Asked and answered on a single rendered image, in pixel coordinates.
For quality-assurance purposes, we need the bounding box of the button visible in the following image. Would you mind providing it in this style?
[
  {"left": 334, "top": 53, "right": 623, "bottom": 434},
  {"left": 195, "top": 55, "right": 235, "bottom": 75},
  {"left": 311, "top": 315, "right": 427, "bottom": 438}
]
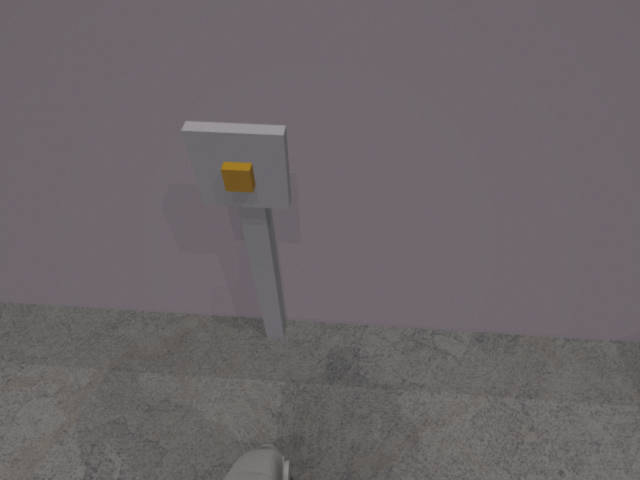
[{"left": 221, "top": 162, "right": 255, "bottom": 193}]

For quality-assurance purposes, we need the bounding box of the robot left shin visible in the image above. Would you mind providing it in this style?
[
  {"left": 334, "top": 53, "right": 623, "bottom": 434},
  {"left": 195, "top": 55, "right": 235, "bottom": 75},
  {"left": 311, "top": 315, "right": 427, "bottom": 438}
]
[{"left": 259, "top": 444, "right": 280, "bottom": 454}]

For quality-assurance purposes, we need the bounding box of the panel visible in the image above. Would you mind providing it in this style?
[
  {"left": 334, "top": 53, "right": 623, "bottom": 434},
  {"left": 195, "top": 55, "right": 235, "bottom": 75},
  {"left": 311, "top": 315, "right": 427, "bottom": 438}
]
[{"left": 181, "top": 121, "right": 291, "bottom": 339}]

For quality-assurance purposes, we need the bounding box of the robot left thigh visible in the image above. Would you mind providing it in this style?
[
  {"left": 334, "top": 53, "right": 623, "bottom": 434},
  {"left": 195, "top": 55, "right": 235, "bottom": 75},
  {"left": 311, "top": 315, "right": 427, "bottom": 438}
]
[{"left": 223, "top": 449, "right": 291, "bottom": 480}]

